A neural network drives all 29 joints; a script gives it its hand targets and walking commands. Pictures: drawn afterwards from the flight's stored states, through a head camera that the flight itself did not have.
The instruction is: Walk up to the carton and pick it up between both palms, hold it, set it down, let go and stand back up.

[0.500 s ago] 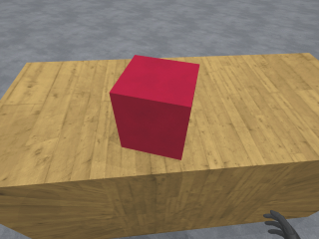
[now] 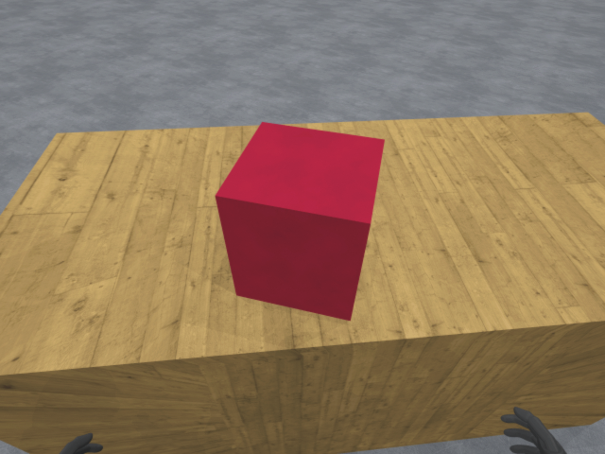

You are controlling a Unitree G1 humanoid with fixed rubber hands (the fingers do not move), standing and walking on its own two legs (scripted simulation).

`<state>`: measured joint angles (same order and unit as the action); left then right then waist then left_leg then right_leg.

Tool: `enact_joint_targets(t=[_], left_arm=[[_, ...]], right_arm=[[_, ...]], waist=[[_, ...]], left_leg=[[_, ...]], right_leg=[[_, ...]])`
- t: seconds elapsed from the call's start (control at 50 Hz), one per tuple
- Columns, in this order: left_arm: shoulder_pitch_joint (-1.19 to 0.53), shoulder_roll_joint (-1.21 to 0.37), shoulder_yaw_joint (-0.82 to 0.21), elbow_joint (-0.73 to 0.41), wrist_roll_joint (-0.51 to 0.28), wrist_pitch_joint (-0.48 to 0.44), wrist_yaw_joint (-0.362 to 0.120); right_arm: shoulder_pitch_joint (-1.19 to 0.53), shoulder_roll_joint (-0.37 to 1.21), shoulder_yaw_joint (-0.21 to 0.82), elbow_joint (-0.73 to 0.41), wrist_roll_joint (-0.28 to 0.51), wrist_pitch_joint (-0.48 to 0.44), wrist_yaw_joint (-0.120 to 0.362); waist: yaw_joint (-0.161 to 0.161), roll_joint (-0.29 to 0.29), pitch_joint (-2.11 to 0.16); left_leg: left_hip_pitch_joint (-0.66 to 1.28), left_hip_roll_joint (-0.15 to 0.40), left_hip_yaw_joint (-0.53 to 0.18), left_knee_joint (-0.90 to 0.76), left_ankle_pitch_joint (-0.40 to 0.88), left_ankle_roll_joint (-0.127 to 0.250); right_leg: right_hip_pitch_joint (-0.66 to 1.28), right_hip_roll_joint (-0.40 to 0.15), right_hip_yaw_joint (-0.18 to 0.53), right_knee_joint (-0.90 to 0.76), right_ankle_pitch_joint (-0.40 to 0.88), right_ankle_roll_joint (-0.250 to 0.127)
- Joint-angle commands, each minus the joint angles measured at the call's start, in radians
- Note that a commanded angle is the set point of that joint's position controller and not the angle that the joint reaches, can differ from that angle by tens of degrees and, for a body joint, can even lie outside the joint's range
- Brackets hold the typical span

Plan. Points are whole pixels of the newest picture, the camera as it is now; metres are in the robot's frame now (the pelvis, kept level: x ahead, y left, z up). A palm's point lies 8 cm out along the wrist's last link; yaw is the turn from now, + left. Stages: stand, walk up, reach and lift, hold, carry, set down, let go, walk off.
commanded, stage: walk up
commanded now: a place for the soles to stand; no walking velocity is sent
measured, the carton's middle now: (306, 221) +0.46 -0.01 +0.06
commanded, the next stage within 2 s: reach and lift in 1.18 s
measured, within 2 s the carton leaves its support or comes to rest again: neither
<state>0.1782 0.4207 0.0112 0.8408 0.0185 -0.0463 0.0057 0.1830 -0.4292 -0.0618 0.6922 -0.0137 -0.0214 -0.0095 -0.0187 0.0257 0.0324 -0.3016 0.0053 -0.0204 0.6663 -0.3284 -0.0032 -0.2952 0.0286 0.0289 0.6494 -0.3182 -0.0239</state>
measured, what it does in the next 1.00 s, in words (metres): stands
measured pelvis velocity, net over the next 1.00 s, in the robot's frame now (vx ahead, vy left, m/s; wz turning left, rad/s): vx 0.00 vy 0.00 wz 0.00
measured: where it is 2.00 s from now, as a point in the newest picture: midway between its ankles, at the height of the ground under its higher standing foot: outside the picture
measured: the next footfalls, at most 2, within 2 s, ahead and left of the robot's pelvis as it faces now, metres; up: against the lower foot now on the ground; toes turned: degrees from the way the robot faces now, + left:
none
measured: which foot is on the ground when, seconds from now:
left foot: down 0.00-1.00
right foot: down 0.00-1.00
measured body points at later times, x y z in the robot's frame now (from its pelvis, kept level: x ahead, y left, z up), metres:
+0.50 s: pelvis +0.01 -0.01 +0.01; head +0.02 -0.02 +0.46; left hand +0.15 +0.31 -0.08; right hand +0.16 -0.33 -0.07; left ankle +0.02 +0.12 -0.72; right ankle +0.02 -0.12 -0.72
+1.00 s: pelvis +0.00 +0.00 +0.01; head +0.01 +0.00 +0.46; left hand +0.13 +0.31 -0.10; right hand +0.14 -0.33 -0.07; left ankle +0.02 +0.12 -0.72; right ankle +0.02 -0.12 -0.72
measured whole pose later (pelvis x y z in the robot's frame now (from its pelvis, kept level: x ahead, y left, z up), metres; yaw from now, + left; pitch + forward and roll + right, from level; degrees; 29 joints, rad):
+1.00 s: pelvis +0.00 +0.00 +0.01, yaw +0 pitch -3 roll +0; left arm 0.14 0.42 0.03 0.85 0.02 0.03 -0.03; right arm 0.18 -0.43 -0.06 0.73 -0.01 -0.02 -0.01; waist -0.02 -0.01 0.09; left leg -0.24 0.01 -0.02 0.59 -0.29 0.00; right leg -0.24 0.03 0.03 0.59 -0.29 -0.02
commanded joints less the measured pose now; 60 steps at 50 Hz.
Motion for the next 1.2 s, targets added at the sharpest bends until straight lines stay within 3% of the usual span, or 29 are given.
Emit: enact_joint_targets(t=[0.0,0.06,0.16,0.38,0.4,0.42,0.5,0.56,0.62,0.66,0.68,0.74,0.78,0.8,0.86,0.88,0.92,0.98,1.04,1.1,1.12,1.16,1.18], left_arm=[[-0.107,0.194,0.038,-0.023,-0.012,-0.014,-0.002],[-0.111,0.19,0.039,-0.019,-0.012,-0.014,-0.002],[-0.124,0.187,0.033,-0.013,-0.012,-0.014,-0.002],[-0.117,0.193,0.032,0.003,-0.015,-0.013,0.003],[-0.124,0.22,0.051,-0.023,-0.002,0.012,-0.007],[-0.129,0.216,0.054,-0.029,-0.003,0.023,-0.007],[-0.123,0.207,0.058,-0.046,-0.004,0.041,-0.016],[-0.141,0.208,0.062,-0.057,-0.002,0.047,-0.023],[-0.161,0.204,0.061,-0.071,-0.001,0.055,-0.027],[-0.157,0.198,0.065,-0.068,-0.003,0.059,-0.03],[-0.136,0.201,0.066,-0.067,-0.002,0.063,-0.032],[-0.105,0.178,0.065,-0.052,-0.002,0.069,-0.038],[-0.088,0.183,0.068,-0.042,0.0,0.066,-0.04],[-0.09,0.191,0.071,-0.046,0.003,0.063,-0.042],[-0.133,0.217,0.073,-0.055,0.002,0.057,-0.041],[-0.146,0.212,0.07,-0.057,0.001,0.058,-0.041],[-0.152,0.208,0.067,-0.063,0.0,0.061,-0.039],[-0.119,0.192,0.068,-0.06,-0.005,0.066,-0.041],[-0.11,0.194,0.074,-0.055,0.005,0.064,-0.043],[-0.145,0.213,0.077,-0.065,0.002,0.057,-0.042],[-0.149,0.214,0.076,-0.066,0.002,0.058,-0.042],[-0.153,0.197,0.07,-0.069,-0.003,0.062,-0.041],[-0.343,0.128,0.049,-0.386,0.009,0.22,0.019]], right_arm=[[-0.071,-0.174,-0.015,0.08,0.01,-0.027,0.011],[-0.072,-0.167,-0.014,0.088,0.012,-0.025,0.012],[-0.072,-0.161,-0.01,0.093,0.012,-0.021,0.013],[-0.079,-0.156,-0.01,0.105,0.017,-0.015,0.012],[-0.047,-0.218,-0.025,0.102,0.022,-0.021,-0.002],[-0.033,-0.216,-0.029,0.103,0.023,-0.021,-0.01],[-0.033,-0.196,-0.033,0.096,0.023,-0.013,-0.019],[-0.017,-0.19,-0.027,0.096,0.022,-0.011,-0.02],[0.005,-0.193,-0.027,0.09,0.017,-0.014,-0.019],[0.009,-0.207,-0.03,0.093,0.013,-0.019,-0.02],[0.014,-0.221,-0.034,0.085,0.012,-0.022,-0.021],[-0.031,-0.239,-0.036,0.08,0.009,-0.026,-0.023],[-0.046,-0.221,-0.032,0.072,0.01,-0.025,-0.023],[-0.06,-0.216,-0.029,0.073,0.012,-0.023,-0.022],[-0.016,-0.176,-0.023,0.078,0.014,-0.021,-0.02],[-0.003,-0.173,-0.023,0.084,0.014,-0.021,-0.021],[0.026,-0.197,-0.032,0.084,0.012,-0.022,-0.02],[-0.008,-0.219,-0.031,0.078,0.011,-0.028,-0.022],[-0.035,-0.207,-0.03,0.067,0.012,-0.025,-0.022],[0.0,-0.177,-0.023,0.074,0.018,-0.02,-0.02],[0.017,-0.174,-0.021,0.078,0.016,-0.021,-0.019],[0.03,-0.19,-0.025,0.085,0.01,-0.024,-0.021],[-0.205,-0.023,-0.139,0.207,-0.109,-0.243,0.039]], waist=[[0.011,-0.071,-0.039],[0.012,-0.059,-0.042],[0.011,-0.086,-0.043],[0.016,-0.082,-0.072],[0.012,-0.129,-0.024],[0.017,-0.136,-0.034],[0.016,-0.115,-0.033],[0.017,-0.162,-0.04],[0.009,-0.164,-0.021],[0.011,-0.117,-0.013],[0.016,-0.126,-0.022],[0.033,-0.038,-0.002],[0.044,-0.049,0.001],[0.045,-0.064,0.017],[0.015,-0.118,-0.001],[0.006,-0.119,0.0],[0.0,-0.122,-0.001],[0.026,-0.073,-0.012],[0.03,-0.093,-0.003],[0.007,-0.148,-0.01],[0.003,-0.136,-0.008],[0.004,-0.123,-0.008],[0.006,0.048,-0.068]], left_leg=[[0.066,0.1,-0.094,-0.185,0.156,0.061],[0.075,0.096,-0.085,-0.187,0.173,0.06],[0.094,0.09,-0.083,-0.199,0.168,0.056],[0.139,0.099,-0.065,-0.215,0.279,0.043],[0.089,0.108,-0.07,-0.17,0.364,0.055],[0.088,0.117,-0.075,-0.153,0.378,0.065],[0.08,0.096,-0.056,-0.098,0.301,0.074],[0.093,0.068,-0.035,-0.091,0.212,0.064],[0.099,0.059,-0.038,-0.099,0.195,0.059],[0.085,0.101,-0.094,-0.155,0.211,0.079],[0.069,0.133,-0.128,-0.179,0.198,0.092],[-0.012,0.194,-0.212,-0.242,0.132,0.143],[-0.035,0.16,-0.171,-0.22,0.12,0.123],[-0.038,0.116,-0.127,-0.189,0.099,0.091],[0.074,0.03,-0.035,-0.101,0.094,0.054],[0.102,0.024,-0.031,-0.096,0.099,0.055],[0.107,0.062,-0.071,-0.126,0.148,0.07],[0.038,0.135,-0.155,-0.191,0.157,0.103],[0.001,0.106,-0.121,-0.16,0.109,0.094],[0.068,0.025,-0.035,-0.072,0.097,0.059],[0.097,0.022,-0.021,-0.072,0.116,0.054],[0.114,0.06,-0.07,-0.123,0.173,0.066],[0.112,0.039,0.068,-0.144,0.0,-0.046]], right_leg=[[0.021,-0.135,0.155,-0.172,0.183,-0.05],[0.029,-0.14,0.158,-0.188,0.201,-0.043],[0.027,-0.144,0.165,-0.219,0.185,-0.044],[0.088,-0.145,0.145,-0.224,0.333,-0.035],[0.081,-0.109,0.114,-0.171,0.417,-0.049],[0.088,-0.112,0.1,-0.151,0.444,-0.06],[0.061,-0.129,0.123,-0.16,0.395,-0.088],[0.04,-0.148,0.145,-0.201,0.306,-0.108],[-0.001,-0.142,0.144,-0.203,0.241,-0.105],[0.007,-0.112,0.128,-0.172,0.198,-0.08],[0.017,-0.089,0.107,-0.143,0.174,-0.061],[0.06,-0.06,0.104,-0.086,0.1,-0.046],[0.09,-0.078,0.126,-0.145,0.122,-0.06],[0.085,-0.102,0.15,-0.197,0.15,-0.072],[0.007,-0.162,0.194,-0.254,0.186,-0.112],[-0.022,-0.17,0.191,-0.257,0.174,-0.12],[-0.022,-0.134,0.158,-0.218,0.163,-0.098],[0.045,-0.09,0.118,-0.162,0.139,-0.063],[0.07,-0.108,0.148,-0.194,0.156,-0.079],[0.017,-0.171,0.197,-0.26,0.185,-0.125],[-0.009,-0.174,0.191,-0.254,0.183,-0.127],[-0.022,-0.143,0.152,-0.212,0.184,-0.102],[-0.115,-0.027,-0.119,-0.084,-0.011,-0.04]])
